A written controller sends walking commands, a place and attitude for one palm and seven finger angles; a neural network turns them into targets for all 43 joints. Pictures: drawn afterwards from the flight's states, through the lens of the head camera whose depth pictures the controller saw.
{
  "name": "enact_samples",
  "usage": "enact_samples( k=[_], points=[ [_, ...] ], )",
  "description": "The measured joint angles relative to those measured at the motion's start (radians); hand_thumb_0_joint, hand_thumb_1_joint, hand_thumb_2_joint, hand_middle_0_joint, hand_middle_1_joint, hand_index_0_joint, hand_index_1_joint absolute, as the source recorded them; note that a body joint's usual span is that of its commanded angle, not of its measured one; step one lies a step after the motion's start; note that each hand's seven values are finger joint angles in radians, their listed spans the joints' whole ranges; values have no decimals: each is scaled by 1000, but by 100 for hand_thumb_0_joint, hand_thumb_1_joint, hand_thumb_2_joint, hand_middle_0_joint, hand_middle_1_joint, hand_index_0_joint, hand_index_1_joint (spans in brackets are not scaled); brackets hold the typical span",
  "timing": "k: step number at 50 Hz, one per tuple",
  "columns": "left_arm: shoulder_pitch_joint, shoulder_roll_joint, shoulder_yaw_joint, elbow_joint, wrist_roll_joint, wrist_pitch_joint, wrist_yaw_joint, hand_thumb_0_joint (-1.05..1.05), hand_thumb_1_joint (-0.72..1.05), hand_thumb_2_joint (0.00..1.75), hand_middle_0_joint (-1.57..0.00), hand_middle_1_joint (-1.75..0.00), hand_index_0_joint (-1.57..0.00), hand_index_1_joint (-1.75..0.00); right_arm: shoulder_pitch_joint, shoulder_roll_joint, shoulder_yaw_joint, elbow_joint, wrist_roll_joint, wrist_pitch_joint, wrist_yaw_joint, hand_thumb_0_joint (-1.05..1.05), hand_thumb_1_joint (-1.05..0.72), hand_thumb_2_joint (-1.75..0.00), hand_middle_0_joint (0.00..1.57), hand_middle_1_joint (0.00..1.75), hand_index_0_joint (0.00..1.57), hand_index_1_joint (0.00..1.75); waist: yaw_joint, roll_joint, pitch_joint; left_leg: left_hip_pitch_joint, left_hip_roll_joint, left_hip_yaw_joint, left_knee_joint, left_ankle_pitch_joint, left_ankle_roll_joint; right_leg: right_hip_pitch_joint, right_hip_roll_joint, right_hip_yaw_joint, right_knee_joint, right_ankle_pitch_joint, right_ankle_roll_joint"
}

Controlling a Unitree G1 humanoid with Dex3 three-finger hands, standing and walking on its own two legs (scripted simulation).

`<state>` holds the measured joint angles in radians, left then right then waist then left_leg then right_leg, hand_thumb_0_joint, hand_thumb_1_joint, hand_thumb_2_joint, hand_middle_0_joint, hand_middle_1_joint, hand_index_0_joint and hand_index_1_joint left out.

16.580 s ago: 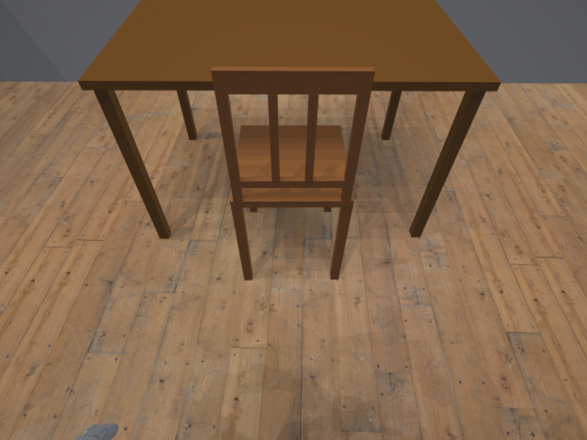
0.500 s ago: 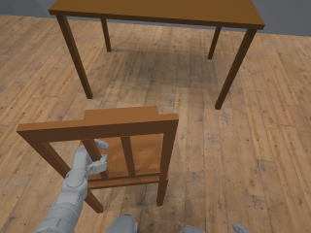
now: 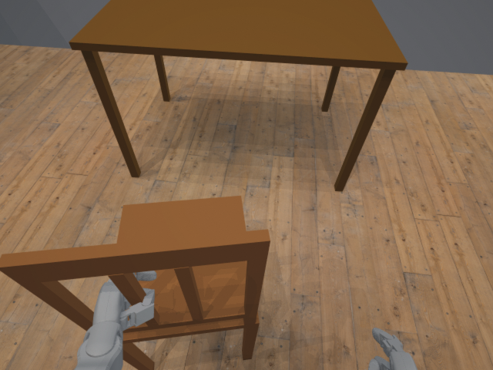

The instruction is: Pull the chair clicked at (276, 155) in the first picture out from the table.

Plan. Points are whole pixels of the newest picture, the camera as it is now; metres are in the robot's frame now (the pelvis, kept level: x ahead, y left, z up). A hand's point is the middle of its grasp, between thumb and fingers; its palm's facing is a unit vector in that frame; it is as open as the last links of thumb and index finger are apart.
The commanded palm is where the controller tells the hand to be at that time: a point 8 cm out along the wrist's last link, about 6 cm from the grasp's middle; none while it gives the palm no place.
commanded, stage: stop walking, hand still on the chair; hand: left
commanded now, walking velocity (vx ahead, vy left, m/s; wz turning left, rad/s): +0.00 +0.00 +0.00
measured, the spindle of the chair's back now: (139, 299) +0.24 +0.22 -0.09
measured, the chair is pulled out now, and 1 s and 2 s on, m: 0.65 0.65 0.65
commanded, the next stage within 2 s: open the thumb and straighten the fingers in 0.18 s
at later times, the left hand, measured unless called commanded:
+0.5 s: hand (143, 300) +0.24 +0.20 -0.07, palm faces +0.19 -0.97 -0.17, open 7.3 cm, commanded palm +0.21 +0.25 -0.06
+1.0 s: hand (144, 296) +0.25 +0.21 -0.08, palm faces +0.21 -0.96 -0.20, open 16.9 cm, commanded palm +0.22 +0.25 -0.06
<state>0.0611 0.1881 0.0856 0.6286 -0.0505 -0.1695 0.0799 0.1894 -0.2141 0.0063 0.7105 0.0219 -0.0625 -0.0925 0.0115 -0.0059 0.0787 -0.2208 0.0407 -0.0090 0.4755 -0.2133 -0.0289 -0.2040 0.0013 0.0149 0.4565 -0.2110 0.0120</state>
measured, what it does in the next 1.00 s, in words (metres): stands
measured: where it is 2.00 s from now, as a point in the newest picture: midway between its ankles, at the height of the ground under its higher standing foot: outside the picture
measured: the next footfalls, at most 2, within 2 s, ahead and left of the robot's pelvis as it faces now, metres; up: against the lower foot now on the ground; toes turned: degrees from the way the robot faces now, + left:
none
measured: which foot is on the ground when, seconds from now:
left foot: down 0.00-1.00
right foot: down 0.00-1.00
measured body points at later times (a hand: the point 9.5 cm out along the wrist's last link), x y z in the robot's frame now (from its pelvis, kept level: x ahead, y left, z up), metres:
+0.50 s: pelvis +0.01 +0.00 -0.02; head +0.04 +0.01 +0.43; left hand +0.22 +0.25 -0.06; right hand +0.16 -0.25 -0.11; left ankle +0.03 +0.14 -0.74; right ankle +0.02 -0.13 -0.74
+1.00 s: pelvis +0.04 +0.01 -0.05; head +0.08 +0.00 +0.40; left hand +0.23 +0.26 -0.07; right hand +0.22 -0.23 -0.13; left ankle +0.03 +0.14 -0.74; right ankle +0.02 -0.13 -0.74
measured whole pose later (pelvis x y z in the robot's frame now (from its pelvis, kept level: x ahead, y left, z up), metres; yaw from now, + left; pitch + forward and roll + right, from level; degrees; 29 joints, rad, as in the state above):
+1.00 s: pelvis +0.04 +0.01 -0.05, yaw +3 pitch +11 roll -1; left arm 0.33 0.21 0.07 0.08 -0.11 0.12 0.08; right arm 0.23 -0.24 0.01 0.54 0.04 -0.11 -0.10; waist -0.02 0.04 -0.12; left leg -0.65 0.01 -0.06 0.92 -0.46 -0.02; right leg -0.61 -0.03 -0.03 0.89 -0.48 0.02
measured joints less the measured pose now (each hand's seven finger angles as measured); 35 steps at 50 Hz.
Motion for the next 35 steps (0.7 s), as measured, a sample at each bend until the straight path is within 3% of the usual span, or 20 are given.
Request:
enact_samples(
  k=[15, 20, 24, 28, 35],
  points=[
    [40, -1, -17, -26, -3, 25, 8, 10, 64, 80, -34, -124, -50, -144, 1, 6, 8, -25, 4, 41, -10, 1, -90, -90, 20, 30, 20, 30, -3, -2, -33, 14, 2, -1, -18, -3, -1, 16, 2, -2, -21, -2, -2],
    [81, 12, -5, -107, -52, 46, -7, 8, 59, 77, -37, -131, -50, -144, 17, 2, 11, -49, 40, 23, 33, 1, -90, -90, 20, 30, 20, 30, -41, -13, -86, -113, -15, -22, 83, -40, 1, -110, -15, -22, 100, -59, 0],
    [114, 32, -1, -202, -53, 65, -17, 5, 41, 67, -42, -137, -50, -144, 24, -14, -1, -72, 37, -1, 40, 1, -90, -90, 20, 30, 20, 30, -49, -2, -108, -215, -20, -26, 190, -91, 3, -209, -18, -24, 203, -109, 3],
    [134, 38, 6, -270, -67, 110, -19, 3, 11, 52, -45, -139, -49, -142, 28, -32, -9, -85, 33, -21, 31, 2, -90, -90, 20, 30, 20, 30, -48, 20, -129, -292, -25, -28, 271, -131, 6, -283, -23, -24, 280, -149, 7],
    [164, 28, -4, -373, -75, 201, -17, 1, -33, 30, -39, -117, -40, -117, 35, -41, -11, -102, 26, -50, 8, 2, -90, -90, 20, 30, 20, 30, -39, 41, -158, -371, -36, -34, 355, -181, 12, -355, -33, -29, 362, -202, 12]
  ],
)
